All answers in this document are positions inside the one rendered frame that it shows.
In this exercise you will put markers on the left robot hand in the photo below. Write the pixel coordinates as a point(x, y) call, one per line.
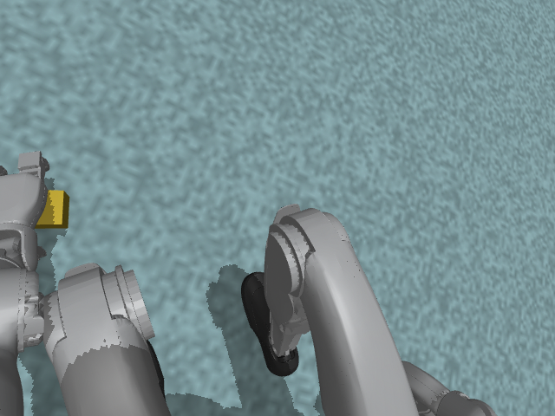
point(23, 195)

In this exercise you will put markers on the right robot hand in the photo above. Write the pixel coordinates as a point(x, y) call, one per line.
point(427, 390)

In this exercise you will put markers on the small box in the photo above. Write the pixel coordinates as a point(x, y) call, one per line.
point(56, 211)

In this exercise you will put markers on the left robot arm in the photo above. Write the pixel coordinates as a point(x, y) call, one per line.
point(21, 310)

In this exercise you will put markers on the left robot foot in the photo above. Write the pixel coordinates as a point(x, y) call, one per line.
point(157, 367)

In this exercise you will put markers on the right robot arm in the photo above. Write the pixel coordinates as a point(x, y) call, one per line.
point(456, 403)

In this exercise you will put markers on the right robot foot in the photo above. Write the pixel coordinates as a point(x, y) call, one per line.
point(258, 315)

